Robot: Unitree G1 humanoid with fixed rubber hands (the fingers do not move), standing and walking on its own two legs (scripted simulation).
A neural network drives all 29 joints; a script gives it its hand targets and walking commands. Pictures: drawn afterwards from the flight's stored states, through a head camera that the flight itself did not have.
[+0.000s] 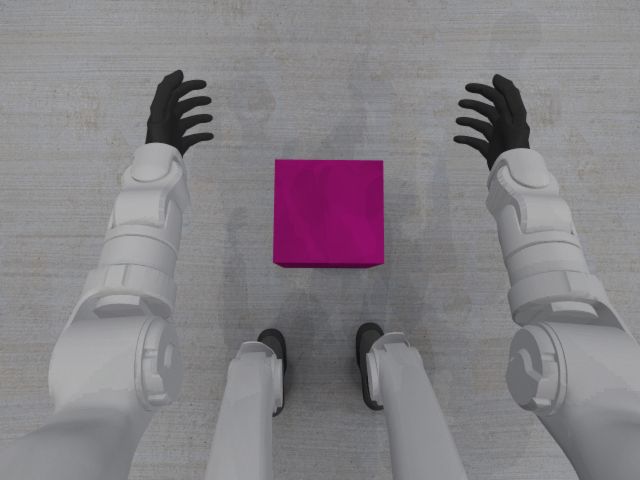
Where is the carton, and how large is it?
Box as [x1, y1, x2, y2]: [273, 159, 383, 267]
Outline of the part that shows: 275,159 273,262 283,267 369,267 383,263 382,160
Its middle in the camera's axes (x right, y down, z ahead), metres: +0.02 -0.05 +0.86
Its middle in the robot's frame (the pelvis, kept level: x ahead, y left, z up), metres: +0.48 -0.03 -0.51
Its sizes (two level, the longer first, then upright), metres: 0.210 0.200 0.250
